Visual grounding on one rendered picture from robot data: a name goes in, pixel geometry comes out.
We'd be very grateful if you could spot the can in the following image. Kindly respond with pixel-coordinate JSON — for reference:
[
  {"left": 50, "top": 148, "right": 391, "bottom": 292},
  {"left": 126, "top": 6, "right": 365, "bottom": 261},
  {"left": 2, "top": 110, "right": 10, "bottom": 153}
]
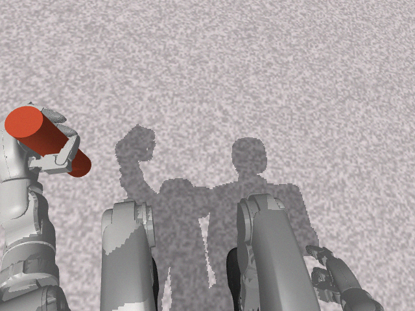
[{"left": 5, "top": 106, "right": 91, "bottom": 178}]

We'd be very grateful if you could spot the left robot arm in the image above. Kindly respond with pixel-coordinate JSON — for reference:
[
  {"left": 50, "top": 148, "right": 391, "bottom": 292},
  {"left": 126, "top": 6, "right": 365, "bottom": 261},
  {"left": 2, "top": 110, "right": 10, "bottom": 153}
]
[{"left": 0, "top": 178, "right": 71, "bottom": 311}]

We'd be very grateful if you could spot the left robot hand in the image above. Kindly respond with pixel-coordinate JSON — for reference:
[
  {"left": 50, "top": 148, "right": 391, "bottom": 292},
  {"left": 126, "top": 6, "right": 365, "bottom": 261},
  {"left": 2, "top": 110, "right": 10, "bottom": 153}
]
[{"left": 0, "top": 100, "right": 80, "bottom": 182}]

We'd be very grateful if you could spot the right robot arm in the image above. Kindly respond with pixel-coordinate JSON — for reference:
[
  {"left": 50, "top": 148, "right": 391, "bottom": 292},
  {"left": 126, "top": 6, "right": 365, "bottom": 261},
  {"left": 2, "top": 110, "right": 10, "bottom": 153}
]
[{"left": 340, "top": 288, "right": 385, "bottom": 311}]

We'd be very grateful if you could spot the right robot foot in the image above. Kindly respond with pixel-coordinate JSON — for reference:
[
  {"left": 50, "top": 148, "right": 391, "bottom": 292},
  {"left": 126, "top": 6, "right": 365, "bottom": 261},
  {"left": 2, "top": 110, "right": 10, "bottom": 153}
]
[{"left": 226, "top": 248, "right": 259, "bottom": 311}]

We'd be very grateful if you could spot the right robot hand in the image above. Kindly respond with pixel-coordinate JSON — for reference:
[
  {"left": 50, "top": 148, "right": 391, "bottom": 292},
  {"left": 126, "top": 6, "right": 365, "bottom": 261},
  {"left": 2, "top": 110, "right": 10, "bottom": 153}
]
[{"left": 305, "top": 245, "right": 362, "bottom": 305}]

